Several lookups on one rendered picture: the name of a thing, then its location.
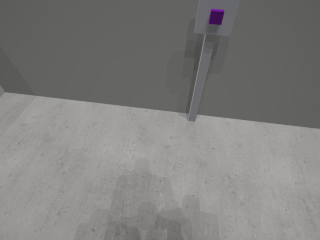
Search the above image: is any panel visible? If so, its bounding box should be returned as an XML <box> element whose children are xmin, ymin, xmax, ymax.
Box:
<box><xmin>188</xmin><ymin>0</ymin><xmax>241</xmax><ymax>122</ymax></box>

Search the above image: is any button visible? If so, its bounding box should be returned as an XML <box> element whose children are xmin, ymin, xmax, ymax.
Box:
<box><xmin>209</xmin><ymin>9</ymin><xmax>224</xmax><ymax>25</ymax></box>

